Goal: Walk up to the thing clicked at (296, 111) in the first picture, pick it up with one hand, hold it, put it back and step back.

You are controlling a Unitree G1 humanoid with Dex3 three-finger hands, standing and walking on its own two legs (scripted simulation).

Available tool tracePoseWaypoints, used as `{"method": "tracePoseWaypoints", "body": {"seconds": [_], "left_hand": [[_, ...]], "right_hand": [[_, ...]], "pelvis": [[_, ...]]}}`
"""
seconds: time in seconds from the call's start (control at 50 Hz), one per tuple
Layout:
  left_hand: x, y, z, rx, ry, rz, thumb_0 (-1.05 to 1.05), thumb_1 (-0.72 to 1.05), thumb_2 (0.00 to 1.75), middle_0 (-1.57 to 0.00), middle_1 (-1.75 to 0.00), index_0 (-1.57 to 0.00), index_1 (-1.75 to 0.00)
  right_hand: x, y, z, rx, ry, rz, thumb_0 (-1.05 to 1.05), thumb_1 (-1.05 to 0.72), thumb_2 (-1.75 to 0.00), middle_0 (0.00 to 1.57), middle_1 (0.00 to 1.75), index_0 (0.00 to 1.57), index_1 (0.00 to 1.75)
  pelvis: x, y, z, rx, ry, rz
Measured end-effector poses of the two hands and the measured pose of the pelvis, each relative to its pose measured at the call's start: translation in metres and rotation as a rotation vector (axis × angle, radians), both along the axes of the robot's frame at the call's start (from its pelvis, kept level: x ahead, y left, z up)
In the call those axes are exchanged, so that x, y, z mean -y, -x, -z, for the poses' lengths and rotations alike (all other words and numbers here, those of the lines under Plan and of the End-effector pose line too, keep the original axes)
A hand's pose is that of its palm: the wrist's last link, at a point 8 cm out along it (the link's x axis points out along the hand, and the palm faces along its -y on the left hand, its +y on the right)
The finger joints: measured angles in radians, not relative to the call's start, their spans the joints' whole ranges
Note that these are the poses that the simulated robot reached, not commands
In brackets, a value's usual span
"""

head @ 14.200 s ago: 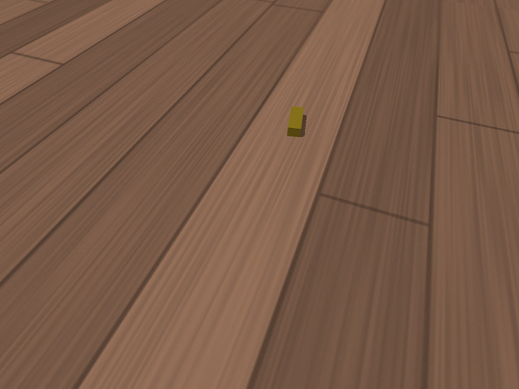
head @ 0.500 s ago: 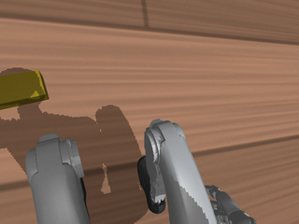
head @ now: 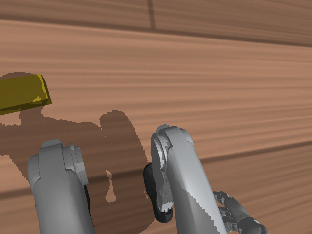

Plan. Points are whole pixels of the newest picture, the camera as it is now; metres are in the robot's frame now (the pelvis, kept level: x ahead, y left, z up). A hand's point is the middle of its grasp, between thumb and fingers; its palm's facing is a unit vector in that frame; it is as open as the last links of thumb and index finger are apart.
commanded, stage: rise first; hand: left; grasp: from above
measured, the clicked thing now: (4, 97) +0.46 +0.35 -0.29
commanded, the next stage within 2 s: approach in 0.10 s
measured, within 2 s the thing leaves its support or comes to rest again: neither
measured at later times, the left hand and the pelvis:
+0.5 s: hand out of the picture +0.44 +0.35 -0.17, palm faces -0.40 -0.10 -0.91, open 14.2 cm; pelvis +0.00 +0.00 +0.00, yaw +0 degrees
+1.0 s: hand out of the picture +0.43 +0.37 -0.17, palm faces -0.48 -0.13 -0.87, open 14.3 cm; pelvis +0.00 +0.00 +0.00, yaw +0 degrees
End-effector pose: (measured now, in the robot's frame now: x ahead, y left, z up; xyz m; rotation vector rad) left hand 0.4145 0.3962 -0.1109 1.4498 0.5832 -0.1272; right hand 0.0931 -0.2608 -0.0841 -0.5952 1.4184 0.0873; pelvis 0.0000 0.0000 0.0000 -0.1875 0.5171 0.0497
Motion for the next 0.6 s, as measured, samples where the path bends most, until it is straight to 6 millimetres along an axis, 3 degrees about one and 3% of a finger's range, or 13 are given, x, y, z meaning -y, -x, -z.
{"method": "tracePoseWaypoints", "body": {"seconds": [0.34,0.6], "left_hand": [[0.006,-0.002,0.003,-0.002,-0.021,0.021,0.0,-0.56,1.03,-0.09,-1.02,-0.07,-1.03],[0.058,-0.04,-0.001,0.085,0.006,0.07,0.0,-0.55,1.02,-0.08,-1.03,-0.08,-1.03]], "right_hand": [[0.0,0.003,0.001,0.004,-0.003,0.011,0.0,-0.9,-0.89,0.2,0.3,0.2,0.3],[0.001,0.016,-0.007,0.029,-0.01,0.044,0.0,-0.89,-0.88,0.2,0.3,0.2,0.3]], "pelvis": [[0.0,0.0,0.001,-0.003,-0.002,-0.003],[0.002,0.001,-0.002,-0.015,-0.007,0.001]]}}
